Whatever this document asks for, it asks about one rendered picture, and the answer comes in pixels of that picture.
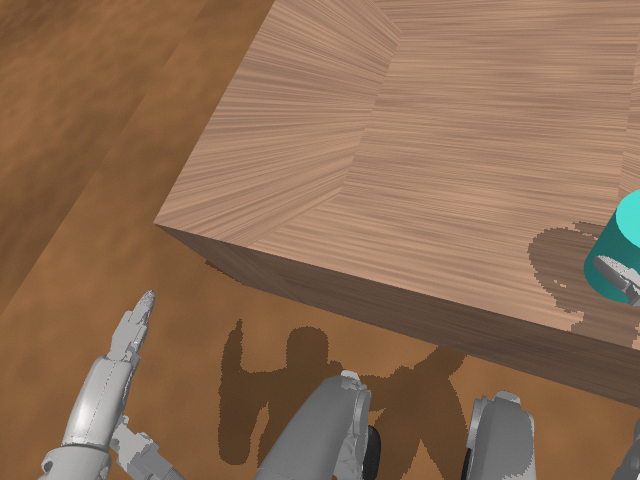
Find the left robot hand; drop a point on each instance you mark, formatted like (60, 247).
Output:
(97, 416)

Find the right robot arm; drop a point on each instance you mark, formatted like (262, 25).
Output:
(630, 467)

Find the right robot hand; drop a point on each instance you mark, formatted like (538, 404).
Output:
(621, 276)

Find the left robot arm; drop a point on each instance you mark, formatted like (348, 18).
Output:
(76, 462)

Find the can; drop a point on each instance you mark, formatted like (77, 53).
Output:
(620, 240)

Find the left robot foot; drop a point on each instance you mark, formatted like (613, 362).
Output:
(372, 455)

